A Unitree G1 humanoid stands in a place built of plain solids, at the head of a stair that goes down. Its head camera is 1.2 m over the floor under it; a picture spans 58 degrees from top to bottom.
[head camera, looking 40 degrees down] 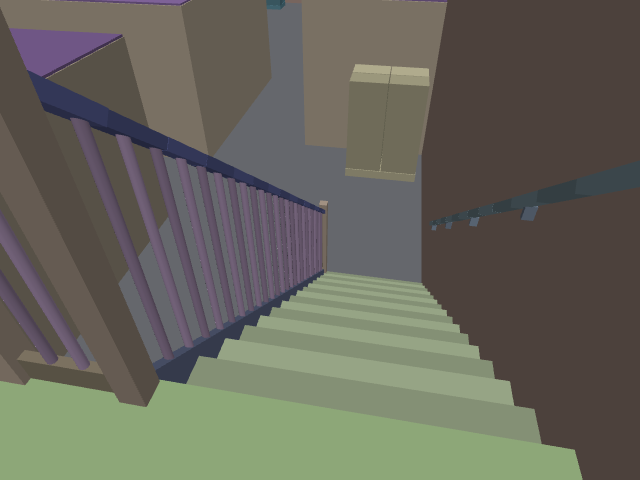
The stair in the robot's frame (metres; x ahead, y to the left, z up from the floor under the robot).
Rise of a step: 0.18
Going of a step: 0.22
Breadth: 1.20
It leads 10 degrees to the right of straight ahead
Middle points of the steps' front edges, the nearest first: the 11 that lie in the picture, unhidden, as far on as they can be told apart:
0.64 -0.10 0.00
0.86 -0.14 -0.18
1.07 -0.17 -0.35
1.29 -0.21 -0.53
1.50 -0.25 -0.70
1.72 -0.29 -0.88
1.93 -0.33 -1.06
2.14 -0.37 -1.23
2.36 -0.40 -1.41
2.57 -0.44 -1.58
2.78 -0.48 -1.76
